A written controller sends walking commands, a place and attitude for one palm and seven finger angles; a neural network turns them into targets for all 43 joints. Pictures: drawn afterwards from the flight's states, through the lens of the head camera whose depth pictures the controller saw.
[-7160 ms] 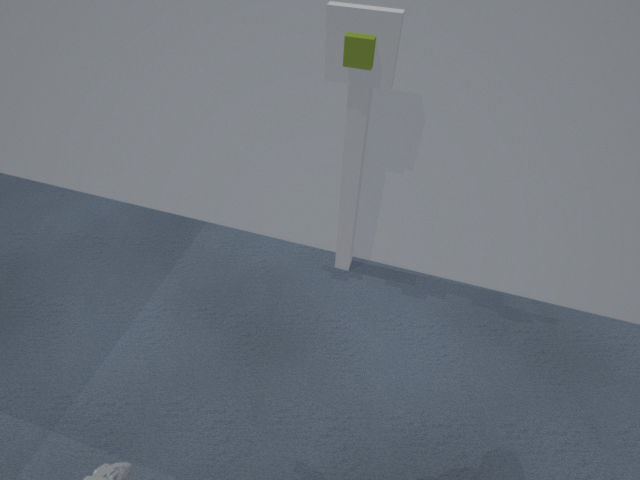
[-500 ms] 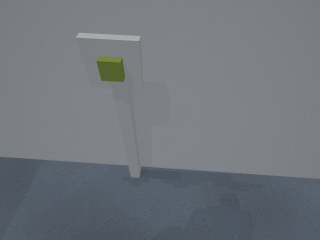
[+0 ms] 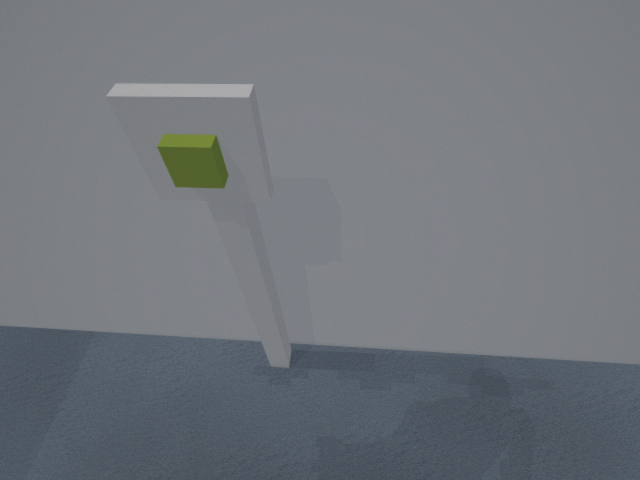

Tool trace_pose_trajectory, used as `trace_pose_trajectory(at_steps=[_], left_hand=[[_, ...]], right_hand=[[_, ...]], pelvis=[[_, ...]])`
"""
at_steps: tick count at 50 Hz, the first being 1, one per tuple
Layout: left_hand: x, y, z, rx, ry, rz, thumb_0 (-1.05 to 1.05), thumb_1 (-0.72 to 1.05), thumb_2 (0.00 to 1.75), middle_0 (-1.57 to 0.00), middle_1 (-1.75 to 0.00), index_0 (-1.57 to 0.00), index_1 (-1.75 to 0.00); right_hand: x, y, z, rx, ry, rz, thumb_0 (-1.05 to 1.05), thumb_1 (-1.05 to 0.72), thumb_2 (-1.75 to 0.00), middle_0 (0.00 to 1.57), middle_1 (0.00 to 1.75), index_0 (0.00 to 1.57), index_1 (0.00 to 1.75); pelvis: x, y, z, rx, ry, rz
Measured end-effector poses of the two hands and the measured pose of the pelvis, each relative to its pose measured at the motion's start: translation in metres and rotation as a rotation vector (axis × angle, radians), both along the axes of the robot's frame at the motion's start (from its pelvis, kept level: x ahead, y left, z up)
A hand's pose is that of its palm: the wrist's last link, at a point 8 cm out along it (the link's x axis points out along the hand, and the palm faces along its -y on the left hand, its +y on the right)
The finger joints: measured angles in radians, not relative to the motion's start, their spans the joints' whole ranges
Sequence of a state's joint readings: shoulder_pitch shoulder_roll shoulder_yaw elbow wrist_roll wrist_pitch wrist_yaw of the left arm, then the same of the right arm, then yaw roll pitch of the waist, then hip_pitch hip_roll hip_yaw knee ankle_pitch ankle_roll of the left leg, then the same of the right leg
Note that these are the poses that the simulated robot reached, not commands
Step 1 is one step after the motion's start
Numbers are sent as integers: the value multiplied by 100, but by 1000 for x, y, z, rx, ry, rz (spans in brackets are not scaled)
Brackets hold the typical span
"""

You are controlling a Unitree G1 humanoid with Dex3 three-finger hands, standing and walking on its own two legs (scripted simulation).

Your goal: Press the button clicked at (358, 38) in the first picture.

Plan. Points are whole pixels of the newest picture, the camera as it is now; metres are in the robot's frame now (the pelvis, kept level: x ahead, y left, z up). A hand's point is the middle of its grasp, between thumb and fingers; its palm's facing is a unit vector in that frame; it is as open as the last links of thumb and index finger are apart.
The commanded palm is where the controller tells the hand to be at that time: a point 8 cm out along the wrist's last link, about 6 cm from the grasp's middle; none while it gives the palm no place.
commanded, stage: come to a stop and stand still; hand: left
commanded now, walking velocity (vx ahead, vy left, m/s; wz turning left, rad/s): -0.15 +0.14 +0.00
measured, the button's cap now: (195, 160) +0.49 +0.19 +0.13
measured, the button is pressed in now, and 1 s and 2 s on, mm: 0 0 0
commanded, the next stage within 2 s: look again from close up in 1.98 s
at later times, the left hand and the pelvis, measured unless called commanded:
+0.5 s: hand out of the picture -0.03 +0.21 -0.16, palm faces +0.06 -0.98 -0.20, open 7.4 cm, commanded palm none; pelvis -0.04 +0.03 +0.02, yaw +0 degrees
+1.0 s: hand out of the picture -0.08 +0.15 -0.16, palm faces +0.02 -0.99 -0.15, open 7.4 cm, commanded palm none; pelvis -0.07 +0.00 +0.02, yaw +0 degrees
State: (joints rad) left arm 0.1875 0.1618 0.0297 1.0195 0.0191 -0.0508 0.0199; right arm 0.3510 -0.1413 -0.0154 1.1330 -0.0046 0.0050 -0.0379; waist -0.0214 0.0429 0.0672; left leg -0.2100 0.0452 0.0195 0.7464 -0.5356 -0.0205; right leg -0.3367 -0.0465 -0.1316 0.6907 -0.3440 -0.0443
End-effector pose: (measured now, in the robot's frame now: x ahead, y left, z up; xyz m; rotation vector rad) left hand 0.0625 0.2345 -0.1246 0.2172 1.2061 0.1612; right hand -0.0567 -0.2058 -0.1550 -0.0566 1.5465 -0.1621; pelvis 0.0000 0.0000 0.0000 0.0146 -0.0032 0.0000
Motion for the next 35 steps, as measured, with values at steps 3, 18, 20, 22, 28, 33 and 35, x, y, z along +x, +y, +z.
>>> trace_pose_trajectory(at_steps=[3,18,20,22,28,33,35], left_hand=[[10,-6,5,-1,-29,-1,0,91,90,-19,-30,-20,-30],[-52,27,-15,-63,61,69,0,92,90,-20,-30,-20,-30],[-65,29,-11,-65,83,78,0,92,90,-20,-30,-20,-30],[-79,30,-7,-66,105,85,1,91,90,-19,-30,-20,-30],[-117,20,-2,-54,178,84,1,91,90,-19,-30,-20,-30],[-139,5,3,-52,212,68,1,91,90,-19,-30,-20,-30],[-144,0,4,-56,211,65,1,91,90,-19,-30,-20,-30]], right_hand=[[23,-9,3,-17,-37,12,0,-91,-90,20,29,20,30],[91,2,40,-115,-330,115,0,-92,-90,20,29,20,30],[86,7,42,-114,-321,119,0,-93,-90,20,29,20,30],[82,9,43,-109,-313,124,0,-94,-90,20,29,20,30],[68,9,33,-69,-307,111,0,-93,-90,20,29,20,30],[47,-1,27,-54,-285,77,0,-94,-90,20,29,20,30],[37,-5,27,-53,-268,74,0,-94,-90,20,29,20,30]], pelvis=[[-2,-2,5,8,-2,9],[-32,24,9,-13,-17,1],[-35,27,13,-14,-11,4],[-37,29,16,-13,-3,5],[-47,26,16,9,15,-6],[-56,20,17,-2,-3,-6],[-58,16,18,-3,-11,-5]])
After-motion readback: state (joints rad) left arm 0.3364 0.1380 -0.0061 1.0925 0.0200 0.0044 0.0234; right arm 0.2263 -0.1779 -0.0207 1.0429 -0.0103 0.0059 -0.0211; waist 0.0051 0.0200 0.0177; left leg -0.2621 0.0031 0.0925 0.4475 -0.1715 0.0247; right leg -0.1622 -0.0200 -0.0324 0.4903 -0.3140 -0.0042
